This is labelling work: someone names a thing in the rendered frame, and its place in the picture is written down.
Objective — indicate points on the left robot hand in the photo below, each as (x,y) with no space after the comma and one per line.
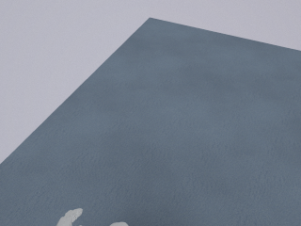
(70,217)

